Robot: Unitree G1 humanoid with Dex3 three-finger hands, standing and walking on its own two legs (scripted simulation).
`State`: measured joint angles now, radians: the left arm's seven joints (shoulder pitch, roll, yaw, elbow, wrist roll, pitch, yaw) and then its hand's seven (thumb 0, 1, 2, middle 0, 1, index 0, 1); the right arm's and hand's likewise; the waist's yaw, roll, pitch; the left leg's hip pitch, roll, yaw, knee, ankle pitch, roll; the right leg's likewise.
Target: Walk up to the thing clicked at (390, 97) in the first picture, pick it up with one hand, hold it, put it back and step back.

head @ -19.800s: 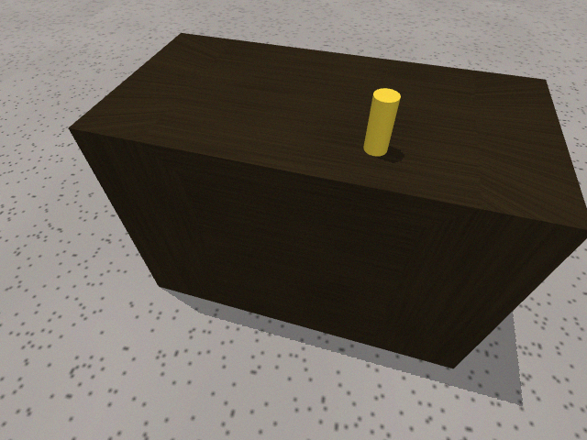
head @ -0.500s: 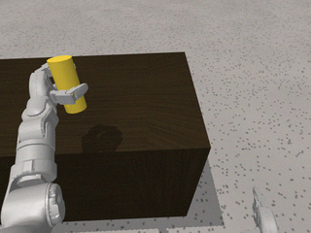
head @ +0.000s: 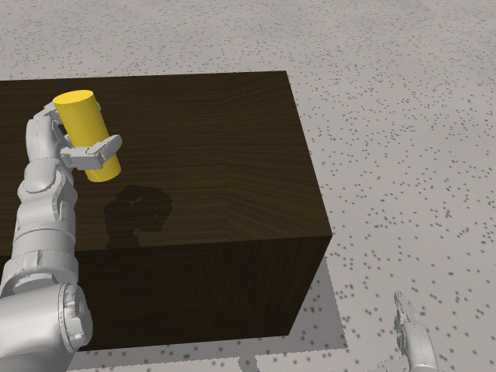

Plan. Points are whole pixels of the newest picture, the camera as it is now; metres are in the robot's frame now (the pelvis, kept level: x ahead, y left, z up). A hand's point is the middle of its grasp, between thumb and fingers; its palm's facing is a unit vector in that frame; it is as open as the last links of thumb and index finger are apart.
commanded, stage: crouch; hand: left
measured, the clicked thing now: (90, 138) +0.44 +0.23 +0.16
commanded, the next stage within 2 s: lower in 0.16 s
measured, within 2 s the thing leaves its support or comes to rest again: neither
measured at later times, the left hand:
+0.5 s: hand (97, 147) +0.47 +0.24 +0.12, palm faces +0.24 -0.97 +0.01, open 9.0 cm
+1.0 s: hand (104, 160) +0.48 +0.24 +0.08, palm faces +0.23 -0.97 +0.02, open 9.0 cm
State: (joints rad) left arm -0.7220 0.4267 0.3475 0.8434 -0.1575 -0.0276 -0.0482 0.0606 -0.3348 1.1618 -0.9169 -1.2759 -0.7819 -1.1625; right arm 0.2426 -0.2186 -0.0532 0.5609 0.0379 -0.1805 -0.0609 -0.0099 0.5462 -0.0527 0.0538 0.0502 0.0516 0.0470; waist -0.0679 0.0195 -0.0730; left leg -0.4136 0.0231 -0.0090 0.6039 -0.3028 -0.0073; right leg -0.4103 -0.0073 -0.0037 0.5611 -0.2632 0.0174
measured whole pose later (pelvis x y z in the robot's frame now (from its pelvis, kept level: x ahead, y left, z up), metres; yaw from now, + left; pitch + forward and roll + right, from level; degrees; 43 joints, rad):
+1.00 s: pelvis -0.01 +0.01 -0.04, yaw -1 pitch +15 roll -2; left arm -0.81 0.51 0.42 1.04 -0.12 -0.22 -0.08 0.06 -0.35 1.16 -0.93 -1.25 -0.80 -1.14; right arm 0.30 -0.22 -0.02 0.32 0.00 -0.08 -0.02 -0.01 0.52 -0.06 0.06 0.05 0.05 0.05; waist -0.14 0.01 -0.12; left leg -0.77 0.04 -0.01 0.91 -0.42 0.00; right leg -0.75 0.01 0.00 0.83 -0.35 0.03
